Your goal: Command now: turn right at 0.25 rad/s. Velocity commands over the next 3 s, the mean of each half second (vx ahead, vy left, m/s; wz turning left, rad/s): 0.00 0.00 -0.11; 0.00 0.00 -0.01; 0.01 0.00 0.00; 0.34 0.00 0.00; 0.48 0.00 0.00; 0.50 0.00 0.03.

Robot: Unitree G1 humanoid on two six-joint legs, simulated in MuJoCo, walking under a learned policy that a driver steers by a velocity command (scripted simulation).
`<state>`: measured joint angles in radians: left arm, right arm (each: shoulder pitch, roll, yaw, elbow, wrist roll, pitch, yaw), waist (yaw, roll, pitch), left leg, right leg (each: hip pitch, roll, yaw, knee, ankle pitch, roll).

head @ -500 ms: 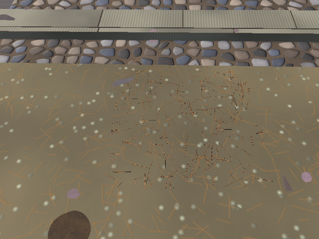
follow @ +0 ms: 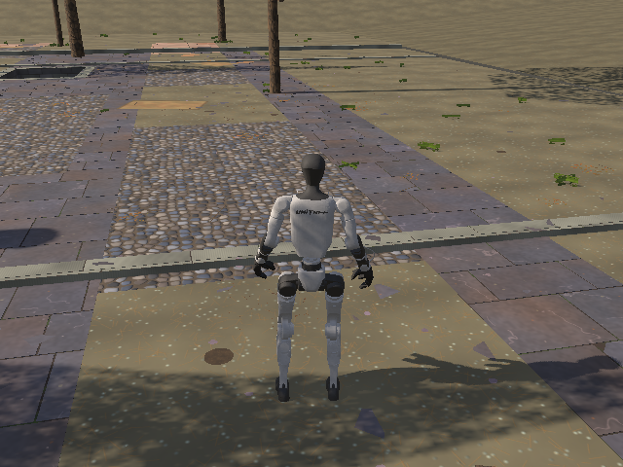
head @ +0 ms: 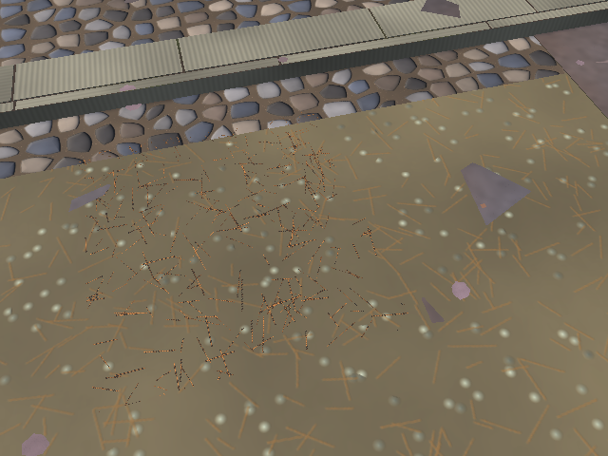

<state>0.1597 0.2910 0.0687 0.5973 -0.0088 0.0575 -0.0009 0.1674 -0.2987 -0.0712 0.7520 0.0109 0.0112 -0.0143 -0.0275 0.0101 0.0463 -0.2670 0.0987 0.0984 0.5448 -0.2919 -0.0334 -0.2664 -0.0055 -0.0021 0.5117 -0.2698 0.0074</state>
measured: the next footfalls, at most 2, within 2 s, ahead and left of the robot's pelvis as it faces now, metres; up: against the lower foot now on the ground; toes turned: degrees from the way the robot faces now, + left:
left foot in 0.32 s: +0.03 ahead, +0.13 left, +0.00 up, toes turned -1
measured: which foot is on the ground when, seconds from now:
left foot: down 0.00-0.00, up 0.02-0.30, down 0.32-1.00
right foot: down 0.00-1.00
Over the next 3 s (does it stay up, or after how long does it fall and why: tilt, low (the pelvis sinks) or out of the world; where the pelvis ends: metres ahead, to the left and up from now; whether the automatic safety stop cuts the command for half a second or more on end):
stays up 0.72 -0.04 0.02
